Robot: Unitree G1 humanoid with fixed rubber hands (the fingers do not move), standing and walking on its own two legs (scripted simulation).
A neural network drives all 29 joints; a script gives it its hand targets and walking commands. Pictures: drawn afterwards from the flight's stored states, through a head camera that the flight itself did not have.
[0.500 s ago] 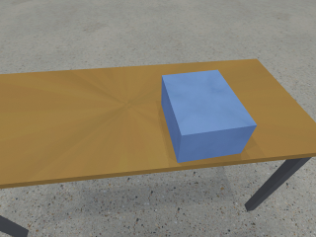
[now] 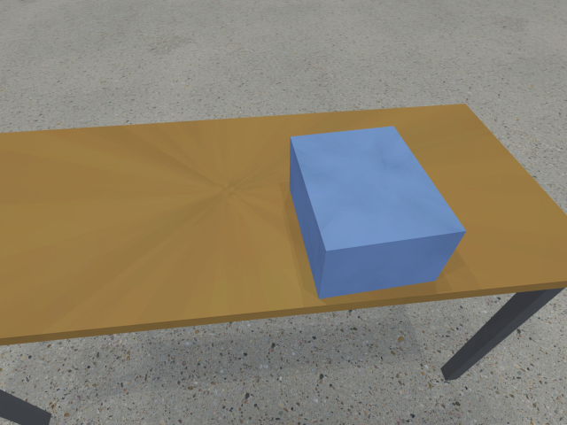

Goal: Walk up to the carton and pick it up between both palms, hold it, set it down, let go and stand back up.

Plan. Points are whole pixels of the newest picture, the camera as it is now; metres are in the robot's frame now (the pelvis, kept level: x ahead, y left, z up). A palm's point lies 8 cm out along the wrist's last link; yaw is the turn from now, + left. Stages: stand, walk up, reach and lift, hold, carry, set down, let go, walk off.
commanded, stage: walk up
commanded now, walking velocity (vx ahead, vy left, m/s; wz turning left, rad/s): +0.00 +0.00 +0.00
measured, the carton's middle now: (359, 205) +0.50 -0.13 +0.00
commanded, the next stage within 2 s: none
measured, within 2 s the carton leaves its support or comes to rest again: neither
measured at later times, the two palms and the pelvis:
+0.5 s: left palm out of the picture -0.05 +0.18 -0.15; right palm out of the picture -0.02 -0.19 -0.15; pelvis +0.02 -0.01 +0.00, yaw +0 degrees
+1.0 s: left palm out of the picture -0.03 +0.17 -0.15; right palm out of the picture -0.01 -0.20 -0.15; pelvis +0.03 -0.02 +0.00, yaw +0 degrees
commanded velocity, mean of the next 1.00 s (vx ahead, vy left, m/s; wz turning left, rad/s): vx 0.00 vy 0.00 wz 0.00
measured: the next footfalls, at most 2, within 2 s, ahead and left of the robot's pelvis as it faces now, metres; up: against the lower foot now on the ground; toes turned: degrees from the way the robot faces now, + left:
right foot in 1.52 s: +0.08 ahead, -0.28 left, +0.00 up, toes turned -5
left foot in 2.00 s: +0.01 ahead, -0.11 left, +0.00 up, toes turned +6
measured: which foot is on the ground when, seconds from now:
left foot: down 0.00-1.00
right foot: down 0.00-1.00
